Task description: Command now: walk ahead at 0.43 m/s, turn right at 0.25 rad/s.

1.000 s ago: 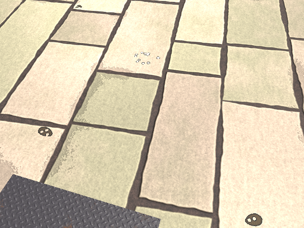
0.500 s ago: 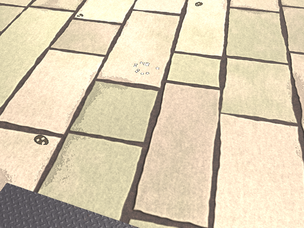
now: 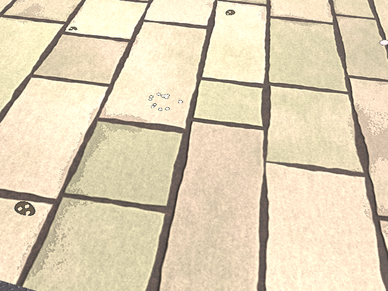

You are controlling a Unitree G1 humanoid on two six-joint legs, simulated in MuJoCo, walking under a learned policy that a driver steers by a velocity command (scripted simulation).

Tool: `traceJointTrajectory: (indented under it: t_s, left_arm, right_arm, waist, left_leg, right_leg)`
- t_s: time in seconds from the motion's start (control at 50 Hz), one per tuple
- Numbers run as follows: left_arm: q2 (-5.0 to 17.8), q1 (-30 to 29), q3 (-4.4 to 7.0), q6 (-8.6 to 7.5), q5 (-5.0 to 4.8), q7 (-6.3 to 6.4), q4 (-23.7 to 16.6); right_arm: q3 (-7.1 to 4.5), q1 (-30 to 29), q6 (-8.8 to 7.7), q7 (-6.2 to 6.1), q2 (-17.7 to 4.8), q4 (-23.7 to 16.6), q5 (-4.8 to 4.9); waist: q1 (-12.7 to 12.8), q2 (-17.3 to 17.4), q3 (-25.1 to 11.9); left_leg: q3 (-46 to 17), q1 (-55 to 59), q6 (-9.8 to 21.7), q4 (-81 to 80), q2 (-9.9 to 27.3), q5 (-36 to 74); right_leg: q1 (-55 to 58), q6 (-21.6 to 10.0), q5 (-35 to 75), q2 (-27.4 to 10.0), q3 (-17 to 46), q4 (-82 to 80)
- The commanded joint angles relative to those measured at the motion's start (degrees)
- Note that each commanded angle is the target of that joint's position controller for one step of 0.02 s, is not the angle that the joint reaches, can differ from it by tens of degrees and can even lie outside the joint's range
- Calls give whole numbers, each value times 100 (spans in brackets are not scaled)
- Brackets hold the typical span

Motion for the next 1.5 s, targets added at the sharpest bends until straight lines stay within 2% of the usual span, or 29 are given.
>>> traceJointTrajectory:
  t_s: [0.02,0.1,0.16,0.2,0.22,0.24,0.26,0.28,0.3,0.32,0.34,0.36,0.4,0.48,0.58,0.64,0.68,0.72,0.74,0.76,0.78,0.8,0.82,0.88,0.92,0.94,1.0,1.08,1.5]
  left_arm:
    - [14,-695,-55,-33,33,-73,-565]
    - [-7,-1325,-113,-56,45,-136,-880]
    - [109,-1528,-77,-60,24,-219,-1069]
    - [285,-1347,15,-61,59,-264,-1132]
    - [460,-870,115,-50,86,-265,-1052]
    - [706,58,263,-43,92,-238,-821]
    - [1029,812,402,-5,121,-134,-694]
    - [1696,835,469,9,201,-62,-797]
    - [1355,981,409,23,199,-22,-977]
    - [1123,620,350,40,217,-15,-1013]
    - [901,251,298,58,122,4,-1022]
    - [769,-70,253,82,90,24,-1092]
    - [746,-348,247,110,226,32,-1165]
    - [903,-346,296,126,202,104,-1041]
    - [851,-293,259,383,111,292,-994]
    - [811,-152,222,451,169,320,-933]
    - [760,-82,182,475,199,290,-902]
    - [634,-121,107,487,175,264,-885]
    - [521,-148,54,490,141,263,-874]
    - [383,78,3,462,202,259,-863]
    - [275,652,-24,404,326,230,-815]
    - [332,522,-16,377,275,227,-832]
    - [533,260,29,380,287,230,-855]
    - [377,23,25,551,304,194,-858]
    - [408,-38,42,588,270,163,-817]
    - [353,-51,31,571,247,164,-815]
    - [319,-118,33,490,260,168,-790]
    - [227,-143,21,445,242,172,-762]
    - [28,-120,47,347,221,252,-584]
  right_arm:
    - [-189,-21,-61,-80,-832,-263,-10]
    - [-216,-32,-97,-128,-1045,-138,22]
    - [-234,-13,-72,-122,-1085,-2,92]
    - [-269,-182,9,-164,-1226,-33,65]
    - [-289,-249,82,-214,-1308,-77,36]
    - [-281,-361,150,-265,-1326,-150,28]
    - [-243,-364,131,-310,-1295,-287,15]
    - [37,479,17,-200,-395,-546,-233]
    - [14,363,-144,-109,-893,-445,-96]
    - [-79,-335,-179,-85,-1172,-648,140]
    - [-39,-675,-184,-134,-1129,-785,124]
    - [-60,-811,-134,-205,-1139,-764,24]
    - [-110,-631,65,-256,-1196,-801,-48]
    - [-38,-636,236,-367,-893,-831,-147]
    - [-7,-1295,334,-353,-823,-993,-69]
    - [-1,-1657,299,-292,-830,-1098,-25]
    - [-20,-1740,241,-252,-874,-1130,-15]
    - [-30,-1626,164,-206,-819,-1109,-15]
    - [-28,-1467,117,-183,-775,-1062,-31]
    - [-69,-1403,89,-197,-1025,-1085,-115]
    - [-152,-1500,134,-237,-1446,-1172,-180]
    - [-66,-1488,187,-230,-999,-1002,-224]
    - [8,-1476,202,-201,-742,-1014,-154]
    - [-23,-1638,224,-159,-874,-1005,-44]
    - [-24,-1571,209,-119,-877,-1045,-86]
    - [-23,-1583,198,-107,-854,-1063,-97]
    - [-2,-1541,189,-121,-708,-1075,-55]
    - [-20,-1542,240,-125,-680,-1080,-46]
    - [-107,-1408,294,-207,-534,-807,-36]
  waist:
    - [-114,556,479]
    - [-242,674,655]
    - [-169,634,742]
    - [65,772,473]
    - [319,912,90]
    - [784,867,-444]
    - [1149,526,-902]
    - [386,-1319,-1812]
    - [796,-736,-3128]
    - [836,-351,-2314]
    - [633,108,-1425]
    - [419,404,-863]
    - [42,188,-548]
    - [-61,44,-646]
    - [191,-204,-757]
    - [394,-394,-632]
    - [460,-477,-612]
    - [337,-497,-622]
    - [179,-460,-584]
    - [258,-185,-658]
    - [671,956,-869]
    - [619,1606,-836]
    - [439,1379,-735]
    - [437,1118,-550]
    - [279,619,-235]
    - [272,562,-224]
    - [206,344,-319]
    - [184,136,-310]
    - [190,197,-37]
  left_leg:
    - [-684,357,785,-865,1419,1775]
    - [-36,-89,672,-1081,1421,1685]
    - [198,366,560,-885,1649,2268]
    - [448,725,374,-107,1650,4405]
    - [555,808,245,687,1577,5542]
    - [700,472,55,1905,1388,5950]
    - [694,-777,-240,3463,1115,4761]
    - [461,-3226,-676,6027,-11,-1632]
    - [-866,-3448,-637,7044,-199,-2280]
    - [-967,-3789,-537,6991,142,-1758]
    - [-784,-3881,-493,6518,373,-1279]
    - [-694,-3719,-538,6193,547,-1043]
    - [-701,-2975,-570,5751,669,-835]
    - [-544,-2785,-799,4755,507,-398]
    - [-660,-2920,-884,3572,461,531]
    - [-679,-2740,-830,2878,452,486]
    - [-617,-2470,-742,2479,384,150]
    - [-524,-1952,-579,1649,312,208]
    - [-525,-1399,-440,765,356,977]
    - [-948,-753,-238,594,894,2048]
    - [-1731,-76,299,848,1788,3593]
    - [-2195,-295,919,776,2086,3399]
    - [-2196,-451,976,690,1952,3054]
    - [-1485,-923,332,811,1271,1788]
    - [-881,-1109,-75,961,752,897]
    - [-761,-1053,-162,1085,654,908]
    - [-636,-798,-169,1340,569,1415]
    - [-625,-680,-157,1401,534,1479]
    - [-636,-660,-251,1180,456,1050]
  right_leg:
    - [-1197,170,708,-134,122,-790]
    - [-460,156,1680,24,-184,-2132]
    - [-396,-103,1535,106,-225,-2528]
    - [13,-326,1096,409,-503,-2611]
    - [592,-423,915,656,-673,-2574]
    - [1779,-565,1204,904,-741,-2790]
    - [3406,-787,1979,545,-28,-2909]
    - [5722,-1913,3563,-1348,2871,-2681]
    - [5995,-2392,3025,-1815,4447,-3472]
    - [5327,-2034,2905,-1491,3529,-3644]
    - [4303,-1765,2834,-1182,2805,-3761]
    - [3330,-1613,3033,-953,2354,-3899]
    - [2013,-1567,3162,-690,1954,-4222]
    - [1374,-1514,3922,-412,1476,-4142]
    - [1638,-1098,1907,-212,1632,-4029]
    - [1800,-1089,1231,-305,1873,-3955]
    - [1962,-1123,1536,-393,2031,-3721]
    - [2107,-1032,2030,-369,2122,-3408]
    - [2010,-838,1931,-209,2088,-3270]
    - [1759,-524,1340,26,1958,-3046]
    - [1257,-203,-460,622,1356,-2444]
    - [1082,79,-1109,730,815,-2345]
    - [1253,227,-1011,575,750,-2367]
    - [1931,283,125,434,689,-3095]
    - [1853,36,429,441,772,-3155]
    - [1829,-74,543,397,819,-3193]
    - [1822,-138,905,296,939,-3256]
    - [1848,-84,1008,291,954,-3266]
    - [1881,-21,625,285,908,-3472]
